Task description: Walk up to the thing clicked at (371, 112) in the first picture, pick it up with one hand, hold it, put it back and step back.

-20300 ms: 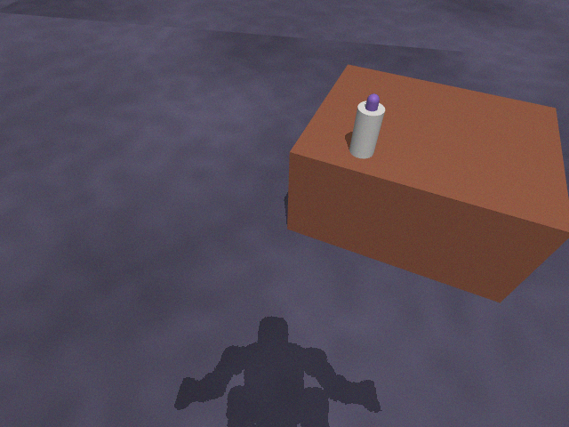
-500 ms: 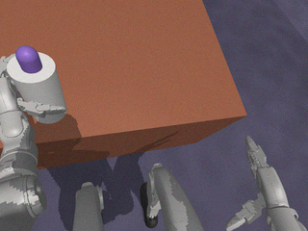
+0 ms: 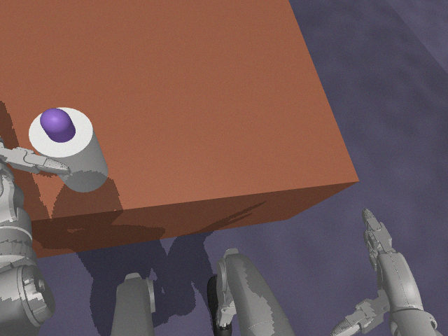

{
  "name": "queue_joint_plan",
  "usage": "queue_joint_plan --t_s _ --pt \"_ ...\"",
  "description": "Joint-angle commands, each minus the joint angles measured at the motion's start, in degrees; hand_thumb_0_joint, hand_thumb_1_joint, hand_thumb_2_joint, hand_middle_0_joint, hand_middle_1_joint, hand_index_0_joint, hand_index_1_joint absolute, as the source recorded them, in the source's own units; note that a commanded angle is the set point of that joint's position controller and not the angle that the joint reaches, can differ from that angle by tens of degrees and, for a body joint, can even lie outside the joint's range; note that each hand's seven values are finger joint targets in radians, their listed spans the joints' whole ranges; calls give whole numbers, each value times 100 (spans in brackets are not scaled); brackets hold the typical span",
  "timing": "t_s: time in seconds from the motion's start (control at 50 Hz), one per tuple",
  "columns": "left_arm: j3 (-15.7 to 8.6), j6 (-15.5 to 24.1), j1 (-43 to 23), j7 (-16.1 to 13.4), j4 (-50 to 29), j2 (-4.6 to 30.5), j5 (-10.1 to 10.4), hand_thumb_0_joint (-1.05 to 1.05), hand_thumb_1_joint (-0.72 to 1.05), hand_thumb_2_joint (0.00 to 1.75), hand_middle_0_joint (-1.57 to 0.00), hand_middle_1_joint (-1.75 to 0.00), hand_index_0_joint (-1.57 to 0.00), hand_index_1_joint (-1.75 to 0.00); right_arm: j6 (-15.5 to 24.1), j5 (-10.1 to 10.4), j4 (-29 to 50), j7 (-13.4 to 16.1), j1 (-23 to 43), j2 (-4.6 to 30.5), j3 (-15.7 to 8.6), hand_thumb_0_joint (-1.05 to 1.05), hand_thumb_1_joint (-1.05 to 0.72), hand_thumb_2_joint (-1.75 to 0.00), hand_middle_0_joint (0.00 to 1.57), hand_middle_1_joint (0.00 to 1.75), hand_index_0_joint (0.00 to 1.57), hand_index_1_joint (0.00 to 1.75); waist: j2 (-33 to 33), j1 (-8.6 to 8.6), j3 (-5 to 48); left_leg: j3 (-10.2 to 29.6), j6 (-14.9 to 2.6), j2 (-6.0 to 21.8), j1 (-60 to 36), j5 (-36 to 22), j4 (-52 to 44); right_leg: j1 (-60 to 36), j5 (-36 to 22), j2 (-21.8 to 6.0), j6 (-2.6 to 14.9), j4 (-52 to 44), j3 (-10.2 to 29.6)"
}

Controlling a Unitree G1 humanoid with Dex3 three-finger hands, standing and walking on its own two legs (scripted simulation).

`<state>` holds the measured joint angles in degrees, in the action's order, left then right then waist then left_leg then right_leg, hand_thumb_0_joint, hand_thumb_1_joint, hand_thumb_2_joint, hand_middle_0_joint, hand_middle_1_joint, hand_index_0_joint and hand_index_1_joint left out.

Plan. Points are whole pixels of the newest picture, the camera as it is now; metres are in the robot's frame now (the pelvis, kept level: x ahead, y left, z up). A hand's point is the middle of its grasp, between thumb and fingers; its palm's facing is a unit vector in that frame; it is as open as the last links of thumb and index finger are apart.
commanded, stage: rise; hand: left
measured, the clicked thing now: (72, 149) +0.47 +0.19 -0.05
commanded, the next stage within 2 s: home in 0.18 s
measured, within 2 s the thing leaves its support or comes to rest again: neither
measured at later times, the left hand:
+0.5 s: hand out of the picture +0.44 +0.32 +0.10, palm faces +0.35 -0.85 -0.40, open 16.8 cm
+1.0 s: hand (51, 271) +0.25 +0.18 +0.05, palm faces +0.15 -0.96 -0.26, open 17.1 cm
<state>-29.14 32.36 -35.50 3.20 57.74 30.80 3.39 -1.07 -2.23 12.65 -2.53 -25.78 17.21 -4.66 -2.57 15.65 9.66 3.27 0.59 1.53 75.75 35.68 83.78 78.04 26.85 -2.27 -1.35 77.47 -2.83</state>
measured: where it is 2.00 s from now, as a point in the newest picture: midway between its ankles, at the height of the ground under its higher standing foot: outside the picture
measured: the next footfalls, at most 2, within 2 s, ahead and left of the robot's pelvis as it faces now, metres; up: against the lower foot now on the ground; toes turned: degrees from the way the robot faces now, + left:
none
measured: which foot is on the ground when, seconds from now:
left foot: down 0.00-1.00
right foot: down 0.00-1.00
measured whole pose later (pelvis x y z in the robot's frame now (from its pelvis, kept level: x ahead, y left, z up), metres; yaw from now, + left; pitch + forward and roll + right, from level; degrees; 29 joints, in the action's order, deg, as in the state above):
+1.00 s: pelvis +0.06 -0.01 +0.11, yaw +1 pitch +9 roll -1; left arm -1.4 -3.3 18.3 -6.7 12.8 12.3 2.2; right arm -4.3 3.0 -14.6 5.8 -20.4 12.6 1.8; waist 0.3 0.6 5.4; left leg 0.6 1.1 1.8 30.5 27.8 49.6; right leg 34.9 21.8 -1.8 -0.9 48.0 -1.7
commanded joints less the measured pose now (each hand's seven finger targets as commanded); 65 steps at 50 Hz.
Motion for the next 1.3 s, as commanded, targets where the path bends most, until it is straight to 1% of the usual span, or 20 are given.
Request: queue_joint_plan --t_s 0.0,0.1,0.12,0.16,0.24,0.28,0.38,0.44,0.48,0.54,0.58,0.66,0.74,0.9,0.92,0.94,0.96,1.02,1.18,1.28 --pt "133 31 -1673 296 -1128 1086 236 0 -61 0 -5 -1 -6 0 244 102 849 209 -213 914 -615 0 53 -5 5 5 5 5 1677 -320 2767 -40 65 -139 -2408 -1888 -1736 -2266 -1151 243 303 -1095 64" --pt "257 -242 -1594 627 -615 892 433 0 -53 7 -3 -3 -3 -3 295 157 362 292 -273 761 -329 0 58 -4 5 5 5 5 1183 -323 1981 -41 34 -83 -2300 -1720 -2010 -2206 -999 274 296 -1394 13" --pt "107 -761 -1084 286 -220 2076 -352 0 -55 4 -5 -3 -5 -3 141 215 394 325 -740 1014 -505 0 53 -5 6 5 6 5 1354 -648 2144 -93 81 -142 -2950 -1982 -2379 -2609 -1124 264 283 -1648 -31" --pt "417 -1041 -2077 51 -1200 1615 -253 0 -56 5 -6 -5 -6 -5 3 248 277 292 -665 697 -209 0 52 -5 6 5 6 5 1373 -616 2279 -124 94 -116 -3057 -2046 -2485 -2765 -1233 295 289 -1752 2" --pt "20 -1610 -1755 -321 -1158 2426 -568 0 -53 7 -7 -6 -7 -6 -176 250 -629 275 -419 693 -293 0 41 -8 6 5 6 5 1464 -1013 2502 -146 90 -85 -3455 -2624 -2653 -3113 -1538 304 296 -1850 -1" --pt "-32 -1755 -1890 -500 -1626 2631 -638 0 -45 16 -7 -9 -7 -9 -228 261 -386 305 94 672 -245 0 33 -16 14 13 13 13 1409 -1159 2844 -199 85 -114 -3558 -2738 -2809 -3749 -1721 264 284 -1978 66" --pt "560 -2096 -1032 -734 -600 1594 -662 0 -38 16 -7 -8 -7 -8 -305 319 -531 400 674 358 167 0 -7 -56 14 20 14 20 544 -1119 2125 -290 -45 -127 -3272 -2124 -3184 -4238 -1379 234 195 -2538 136" --pt "916 -2258 -753 -715 -691 1208 -614 0 -43 12 -6 -7 -6 -7 -357 379 -168 443 654 294 409 0 -31 -64 16 22 16 22 418 -1161 2318 -307 0 -106 -3816 -2501 -3410 -4554 -1643 234 204 -2760 94" --pt "1050 -2385 -419 -729 -763 1159 -561 0 -44 12 -6 -7 -6 -7 -397 425 -154 493 253 478 284 0 -47 -69 16 24 16 24 391 -1094 2016 -345 36 -104 -4111 -2780 -3552 -4636 -1888 244 215 -2900 73" --pt "1167 -2585 63 -722 -1394 1075 -469 0 -43 13 -6 -7 -6 -7 -465 503 -718 515 -178 376 327 0 -65 -76 18 26 18 26 559 -1222 1486 -419 3 -168 -4224 -2733 -3738 -4680 -1931 201 212 -3110 82" --pt "1394 -2754 527 -699 -1780 586 -361 0 -44 12 -6 -7 -6 -7 -416 546 -1045 504 -213 299 323 0 -70 -79 18 27 18 27 652 -1215 1132 -425 20 -151 -4323 -2708 -3858 -4537 -1891 211 243 -3199 46" --pt "1593 -2995 1456 -708 -3107 185 -215 0 -45 12 -6 -7 -6 -7 -296 606 -1199 507 84 236 292 0 -83 -86 19 29 19 29 886 -1368 1061 -404 79 -114 -4585 -2949 -4025 -4720 -2000 191 285 -3288 -21" --pt "1611 -3031 2312 -884 -4426 117 -154 0 -46 11 -6 -7 -6 -7 -196 606 -906 617 549 186 309 0 -80 -85 19 29 19 29 835 -1576 1139 -458 33 -149 -4652 -2804 -4142 -5267 -1982 130 254 -3395 28" --pt "2441 -3165 4769 -998 -5479 -1079 -101 0 -50 8 -6 -6 -6 -6 -134 489 -1052 813 415 39 294 0 -79 -84 19 28 19 28 534 -1601 855 -513 -7 -149 -4674 -2878 -4134 -5478 -2119 115 213 -3392 -2" --pt "1990 -3239 5046 -1139 -5824 -642 -117 0 -51 8 -6 -6 -6 -6 -194 526 -2811 916 562 254 246 0 -79 -84 19 28 19 28 682 -1615 571 -386 -10 -133 -4795 -2802 -4151 -5489 -2084 198 231 -3442 -92" --pt "2437 -3357 5576 -1119 -5592 -1141 -130 0 -54 6 -6 -6 -6 -6 -129 523 -2534 966 628 194 312 0 -78 -83 19 28 19 28 388 -1514 349 -428 -47 -147 -4736 -2695 -4154 -5428 -2016 196 204 -3552 -87" --pt "2636 -3386 5371 -1116 -6123 -1178 -111 0 -51 8 -6 -6 -6 -6 -50 512 -2482 989 719 136 338 0 -86 -88 20 30 20 30 472 -1456 407 -408 -54 -142 -4713 -2612 -4180 -5360 -1981 199 217 -3536 -84" --pt "2673 -3462 5441 -1179 -6056 -1199 -161 0 -50 8 -6 -6 -6 -6 48 475 -2827 1112 1017 167 321 0 -89 -90 20 30 20 30 258 -1334 54 -437 -118 -132 -4669 -2411 -4112 -5167 -1848 193 156 -3611 -75" --pt "2723 -3630 5504 -1248 -6235 -1229 -263 0 -56 5 -5 -5 -5 -5 416 332 -3224 1252 1299 137 326 0 -89 -90 20 30 20 30 393 -1417 348 -393 -100 -146 -4779 -2392 -4077 -5366 -1787 169 170 -3572 -79" --pt "2793 -3840 5733 -1261 -6085 -1285 -292 0 -57 5 -5 -5 -5 -5 639 326 -3324 1246 1442 129 354 0 -89 -90 20 30 20 30 166 -1486 35 -388 -128 -174 -4629 -1950 -4212 -5383 -1339 160 136 -3775 -132"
